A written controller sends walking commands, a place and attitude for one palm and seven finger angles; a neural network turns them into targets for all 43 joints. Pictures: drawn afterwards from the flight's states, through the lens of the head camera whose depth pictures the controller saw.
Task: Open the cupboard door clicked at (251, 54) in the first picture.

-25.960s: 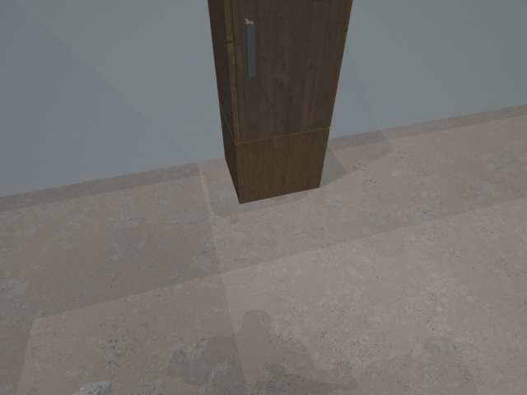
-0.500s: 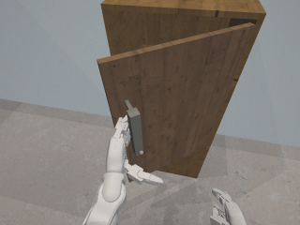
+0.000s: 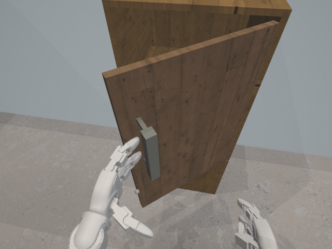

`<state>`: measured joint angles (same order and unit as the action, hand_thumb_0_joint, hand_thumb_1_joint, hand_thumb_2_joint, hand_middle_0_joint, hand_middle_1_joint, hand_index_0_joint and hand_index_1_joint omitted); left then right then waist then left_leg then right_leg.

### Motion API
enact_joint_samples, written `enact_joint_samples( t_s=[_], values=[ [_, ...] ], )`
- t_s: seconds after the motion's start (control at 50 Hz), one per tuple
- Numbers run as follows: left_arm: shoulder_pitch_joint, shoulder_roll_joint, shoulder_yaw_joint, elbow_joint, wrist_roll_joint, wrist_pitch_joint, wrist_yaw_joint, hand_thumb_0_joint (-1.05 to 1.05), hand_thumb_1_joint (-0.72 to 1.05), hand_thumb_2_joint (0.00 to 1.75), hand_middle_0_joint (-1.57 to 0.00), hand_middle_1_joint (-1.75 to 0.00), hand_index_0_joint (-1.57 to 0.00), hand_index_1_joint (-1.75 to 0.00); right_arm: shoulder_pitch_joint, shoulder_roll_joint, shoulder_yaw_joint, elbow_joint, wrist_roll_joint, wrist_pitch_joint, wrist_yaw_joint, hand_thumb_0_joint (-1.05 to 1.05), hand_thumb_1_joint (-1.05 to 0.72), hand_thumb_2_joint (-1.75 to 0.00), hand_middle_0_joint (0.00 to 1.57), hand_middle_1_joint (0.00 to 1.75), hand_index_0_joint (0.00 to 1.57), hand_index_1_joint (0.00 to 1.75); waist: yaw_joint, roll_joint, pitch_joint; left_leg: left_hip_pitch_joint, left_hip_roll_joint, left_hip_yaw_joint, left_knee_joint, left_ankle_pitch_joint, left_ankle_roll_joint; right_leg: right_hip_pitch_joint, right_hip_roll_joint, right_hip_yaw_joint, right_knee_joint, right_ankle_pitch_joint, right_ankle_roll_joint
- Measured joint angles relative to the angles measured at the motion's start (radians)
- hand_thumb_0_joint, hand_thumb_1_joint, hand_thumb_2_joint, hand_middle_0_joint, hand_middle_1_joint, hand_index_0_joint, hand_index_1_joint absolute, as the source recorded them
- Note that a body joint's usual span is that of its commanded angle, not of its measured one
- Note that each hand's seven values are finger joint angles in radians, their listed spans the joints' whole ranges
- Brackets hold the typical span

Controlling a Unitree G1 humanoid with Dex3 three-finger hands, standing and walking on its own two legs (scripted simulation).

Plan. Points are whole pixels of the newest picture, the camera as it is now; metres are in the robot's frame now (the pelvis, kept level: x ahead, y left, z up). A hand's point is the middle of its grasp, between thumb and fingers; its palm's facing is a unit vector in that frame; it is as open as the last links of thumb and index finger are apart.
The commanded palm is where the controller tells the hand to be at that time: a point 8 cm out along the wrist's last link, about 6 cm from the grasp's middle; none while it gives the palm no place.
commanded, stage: slide the hand sideways off the handle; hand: left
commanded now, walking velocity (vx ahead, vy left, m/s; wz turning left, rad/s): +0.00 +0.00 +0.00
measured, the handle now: (147, 150) +0.32 +0.07 +0.09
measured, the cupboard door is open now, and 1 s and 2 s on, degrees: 41 41 41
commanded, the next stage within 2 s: draw the hand back to the body in 0.60 s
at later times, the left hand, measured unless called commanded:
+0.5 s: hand (109, 207) +0.19 +0.13 +0.08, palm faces -0.09 -0.99 -0.06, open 16.3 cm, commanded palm +0.17 +0.19 +0.09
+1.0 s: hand (82, 204) +0.19 +0.17 +0.11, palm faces -0.10 -0.99 -0.07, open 16.3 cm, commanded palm +0.16 +0.23 +0.12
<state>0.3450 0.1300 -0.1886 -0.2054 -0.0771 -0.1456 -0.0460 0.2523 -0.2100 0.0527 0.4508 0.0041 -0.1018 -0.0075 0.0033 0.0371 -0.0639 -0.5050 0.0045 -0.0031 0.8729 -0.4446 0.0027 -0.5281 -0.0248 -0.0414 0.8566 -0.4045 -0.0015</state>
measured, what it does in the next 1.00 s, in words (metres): stands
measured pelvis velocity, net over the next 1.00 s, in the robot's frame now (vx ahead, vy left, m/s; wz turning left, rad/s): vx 0.00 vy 0.01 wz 0.01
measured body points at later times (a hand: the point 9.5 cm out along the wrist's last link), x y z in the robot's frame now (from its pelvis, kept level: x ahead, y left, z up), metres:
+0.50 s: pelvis +0.01 -0.01 -0.01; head +0.03 -0.03 +0.44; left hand +0.19 +0.18 +0.09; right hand +0.20 -0.24 -0.07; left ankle +0.00 +0.12 -0.70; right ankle +0.02 -0.12 -0.70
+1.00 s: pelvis +0.00 +0.01 +0.00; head -0.01 +0.00 +0.45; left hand +0.18 +0.22 +0.11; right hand +0.19 -0.21 -0.06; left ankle +0.00 +0.12 -0.70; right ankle +0.02 -0.12 -0.70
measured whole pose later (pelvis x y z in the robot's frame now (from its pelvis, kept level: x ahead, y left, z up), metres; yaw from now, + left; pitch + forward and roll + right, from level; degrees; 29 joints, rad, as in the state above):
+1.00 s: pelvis +0.00 +0.01 +0.00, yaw +1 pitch +3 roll -2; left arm 0.51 0.26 0.10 -0.36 -0.26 -0.11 -0.26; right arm 0.28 -0.23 0.05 0.47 0.05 -0.20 -0.07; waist 0.02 0.06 -0.09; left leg -0.51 0.01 -0.02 0.93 -0.47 0.01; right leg -0.50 -0.02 -0.06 0.86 -0.41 0.01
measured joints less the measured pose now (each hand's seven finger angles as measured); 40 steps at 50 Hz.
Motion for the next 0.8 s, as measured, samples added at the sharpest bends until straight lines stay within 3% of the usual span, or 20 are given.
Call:
enact_joint_samples(
  t_s=[0.24,0.46,0.62,0.8],
  values=[
    [0.09,0.038,0.073,-0.073,-0.05,-0.02,-0.092,-0.02,-0.5,0.3,-0.19,-0.32,-0.19,-0.32,0.013,-0.017,-0.009,-0.008,0.006,-0.035,-0.016,0.01,-0.9,-0.9,0.2,0.3,0.2,0.3,0.003,0.01,-0.01,-0.032,0.007,-0.015,0.033,-0.026,-0.011,-0.029,0.006,-0.015,0.033,-0.031,-0.01],
    [0.22,0.067,0.189,-0.115,-0.116,-0.055,-0.155,-0.02,-0.5,0.3,-0.16,-0.31,-0.17,-0.31,0.031,-0.031,-0.032,-0.016,0.017,-0.049,-0.027,0.01,-0.9,-0.9,0.2,0.3,0.2,0.3,0.011,0.016,-0.026,-0.047,0.014,-0.028,0.058,-0.044,-0.019,-0.038,0.013,-0.027,0.053,-0.049,-0.017],
    [0.222,0.1,0.237,-0.104,-0.164,-0.085,-0.232,-0.02,-0.5,0.3,-0.15,-0.3,-0.16,-0.31,0.011,-0.035,-0.036,-0.003,0.026,-0.066,-0.046,0.01,-0.9,-0.9,0.2,0.3,0.2,0.3,0.017,0.02,-0.022,-0.08,0.016,-0.036,0.096,-0.051,-0.017,-0.062,0.015,-0.034,0.076,-0.049,-0.015],
    [0.172,0.101,0.238,-0.099,-0.174,-0.048,-0.23,-0.02,-0.5,0.3,-0.15,-0.3,-0.15,-0.3,0.012,-0.03,-0.023,0.006,0.033,-0.09,-0.058,0.01,-0.9,-0.9,0.2,0.3,0.2,0.3,0.012,0.021,-0.017,-0.082,0.014,-0.034,0.111,-0.049,-0.005,-0.056,0.013,-0.032,0.072,-0.036,-0.004]
  ],
)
